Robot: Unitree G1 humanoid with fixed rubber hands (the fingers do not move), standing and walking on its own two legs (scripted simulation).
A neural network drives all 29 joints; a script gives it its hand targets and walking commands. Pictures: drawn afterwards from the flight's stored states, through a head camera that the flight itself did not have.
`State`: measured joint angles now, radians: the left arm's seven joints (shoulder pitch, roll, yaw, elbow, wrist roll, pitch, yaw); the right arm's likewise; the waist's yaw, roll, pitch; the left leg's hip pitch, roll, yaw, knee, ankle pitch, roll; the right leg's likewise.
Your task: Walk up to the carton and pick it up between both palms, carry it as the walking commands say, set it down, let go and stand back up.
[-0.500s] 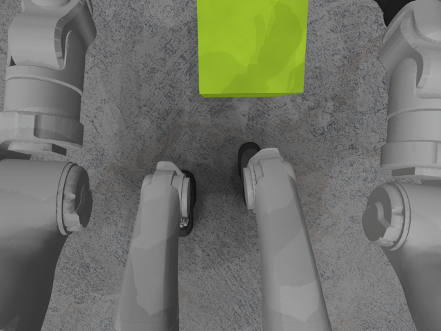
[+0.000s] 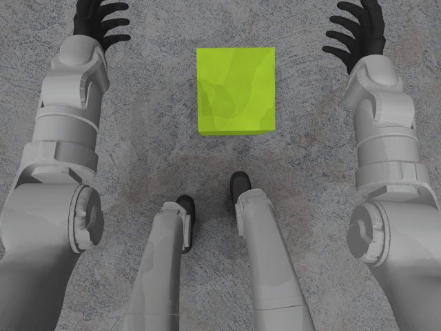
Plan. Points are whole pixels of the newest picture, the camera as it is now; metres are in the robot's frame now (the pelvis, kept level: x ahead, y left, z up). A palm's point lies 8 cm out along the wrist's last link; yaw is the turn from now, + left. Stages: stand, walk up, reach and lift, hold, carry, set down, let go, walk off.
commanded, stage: let go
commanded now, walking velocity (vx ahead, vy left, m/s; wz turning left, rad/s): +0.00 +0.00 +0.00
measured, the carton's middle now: (232, 98) +0.52 -0.08 -0.53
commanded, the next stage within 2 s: stand in 1.38 s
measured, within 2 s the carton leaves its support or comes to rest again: neither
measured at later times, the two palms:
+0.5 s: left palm (33, 113) +0.43 +0.19 -0.03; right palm (407, 118) +0.39 -0.25 -0.03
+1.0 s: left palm out of the picture +0.27 +0.26 +0.04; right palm (416, 269) +0.24 -0.20 +0.04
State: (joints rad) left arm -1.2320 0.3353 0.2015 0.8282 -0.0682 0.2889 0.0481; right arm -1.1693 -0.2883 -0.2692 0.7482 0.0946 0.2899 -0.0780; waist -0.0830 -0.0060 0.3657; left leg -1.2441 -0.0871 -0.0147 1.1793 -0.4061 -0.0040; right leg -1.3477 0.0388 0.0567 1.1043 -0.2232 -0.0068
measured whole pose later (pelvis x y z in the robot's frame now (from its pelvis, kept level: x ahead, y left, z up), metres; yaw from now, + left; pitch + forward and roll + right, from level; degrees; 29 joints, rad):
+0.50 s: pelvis +0.09 -0.01 +0.08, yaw -1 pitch +27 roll +2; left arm -0.39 0.19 0.16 0.57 0.05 0.11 0.03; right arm -0.33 -0.22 -0.15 0.52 -0.01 0.10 0.04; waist -0.03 -0.01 0.04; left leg -0.87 -0.06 -0.05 0.75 -0.35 -0.01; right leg -0.98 0.05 0.04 0.73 -0.21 -0.03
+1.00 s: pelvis +0.11 +0.03 +0.12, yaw -2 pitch -2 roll -1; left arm 0.25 0.21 0.04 0.44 0.02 0.05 -0.04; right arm 0.26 -0.21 -0.04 0.43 -0.02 0.06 0.08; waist -0.01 0.03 0.12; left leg -0.12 -0.05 -0.04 0.49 -0.33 0.05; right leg -0.22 0.04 0.07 0.43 -0.17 0.02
